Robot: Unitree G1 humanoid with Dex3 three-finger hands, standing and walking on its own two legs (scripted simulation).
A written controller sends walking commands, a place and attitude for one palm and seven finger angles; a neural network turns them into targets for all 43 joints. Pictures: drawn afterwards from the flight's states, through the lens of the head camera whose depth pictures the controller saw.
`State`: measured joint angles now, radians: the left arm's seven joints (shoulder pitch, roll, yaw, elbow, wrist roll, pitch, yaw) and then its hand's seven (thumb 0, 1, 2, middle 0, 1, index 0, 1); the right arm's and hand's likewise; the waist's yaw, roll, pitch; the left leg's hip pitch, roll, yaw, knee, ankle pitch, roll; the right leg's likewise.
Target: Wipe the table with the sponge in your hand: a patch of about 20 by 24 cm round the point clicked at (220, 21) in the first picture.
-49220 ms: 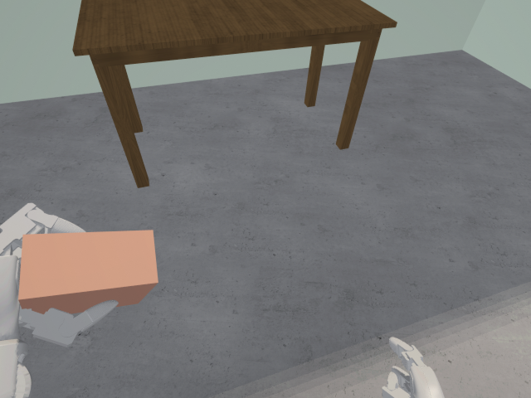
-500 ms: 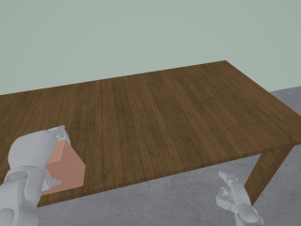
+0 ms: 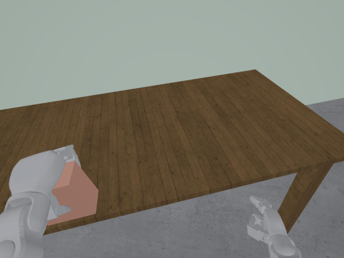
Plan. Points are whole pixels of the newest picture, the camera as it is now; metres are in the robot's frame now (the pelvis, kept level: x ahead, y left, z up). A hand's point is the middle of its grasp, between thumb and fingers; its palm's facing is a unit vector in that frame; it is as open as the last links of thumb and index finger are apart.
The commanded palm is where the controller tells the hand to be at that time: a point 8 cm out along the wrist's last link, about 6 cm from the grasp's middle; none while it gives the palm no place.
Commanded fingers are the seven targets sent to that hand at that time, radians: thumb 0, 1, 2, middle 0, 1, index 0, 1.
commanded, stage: step back with the hand held close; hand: left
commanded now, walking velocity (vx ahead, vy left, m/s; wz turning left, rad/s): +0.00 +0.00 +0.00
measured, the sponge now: (65, 198) +0.19 +0.29 +0.08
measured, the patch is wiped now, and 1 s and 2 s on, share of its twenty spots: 0.90 0.90 0.90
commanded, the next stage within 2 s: stop stepping back and stand still in 1.22 s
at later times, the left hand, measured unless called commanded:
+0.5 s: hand (64, 162) +0.20 +0.26 +0.18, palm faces +0.33 -0.79 -0.51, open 10.4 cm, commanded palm +0.15 +0.29 +0.20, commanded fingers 0.00 0.10 1.30 -1.20 -1.60 -1.20 -1.60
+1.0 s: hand (17, 208) +0.11 +0.28 +0.18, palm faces +0.50 -0.81 -0.32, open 10.4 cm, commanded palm +0.05 +0.30 +0.20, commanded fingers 0.00 0.10 1.30 -1.20 -1.60 -1.20 -1.60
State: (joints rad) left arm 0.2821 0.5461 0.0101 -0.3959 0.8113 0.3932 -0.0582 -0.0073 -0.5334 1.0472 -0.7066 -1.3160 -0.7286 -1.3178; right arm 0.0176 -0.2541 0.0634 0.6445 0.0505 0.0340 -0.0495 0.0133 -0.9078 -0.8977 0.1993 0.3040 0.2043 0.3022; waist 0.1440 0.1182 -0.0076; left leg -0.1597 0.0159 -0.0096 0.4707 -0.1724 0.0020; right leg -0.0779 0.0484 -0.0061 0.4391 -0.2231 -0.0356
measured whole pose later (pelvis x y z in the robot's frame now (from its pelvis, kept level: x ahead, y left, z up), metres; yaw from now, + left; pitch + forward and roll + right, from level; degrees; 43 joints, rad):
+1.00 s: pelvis -0.11 +0.02 -0.02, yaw +0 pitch +0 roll -4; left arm 0.35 0.34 0.39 -0.51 -0.04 -0.14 0.14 -0.01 -0.55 1.06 -0.71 -1.33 -0.73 -1.33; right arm 0.20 -0.21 0.04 0.57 0.01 -0.11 -0.04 0.01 -0.91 -0.90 0.20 0.30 0.21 0.30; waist 0.04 0.06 -0.03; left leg -0.53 0.03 -0.03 0.70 -0.18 0.03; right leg -0.30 0.08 -0.01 0.62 -0.31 0.00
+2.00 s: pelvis -0.38 +0.00 -0.02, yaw +0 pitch -1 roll +1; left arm 0.38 0.41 0.36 -0.46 -0.06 -0.13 0.10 -0.01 -0.56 1.06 -0.71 -1.33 -0.74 -1.33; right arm 0.34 -0.18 0.04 0.67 0.03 -0.13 -0.05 0.01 -0.91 -0.90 0.20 0.30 0.20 0.30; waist -0.04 -0.02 -0.16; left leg -0.24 0.03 0.03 0.66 -0.39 0.00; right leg -0.50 -0.01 -0.04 0.99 -0.36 -0.01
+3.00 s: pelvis -0.38 +0.00 +0.00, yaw +2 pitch +0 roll -1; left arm 0.44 0.34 0.33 -0.49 -0.06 -0.10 0.16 -0.01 -0.56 1.06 -0.71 -1.34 -0.73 -1.33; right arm 0.19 -0.20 0.03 0.61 0.02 -0.09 -0.07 0.01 -0.91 -0.90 0.20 0.30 0.21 0.30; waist 0.00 0.02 -0.03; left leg -0.25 0.03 0.01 0.56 -0.31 -0.01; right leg -0.25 0.00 -0.07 0.51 -0.25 -0.01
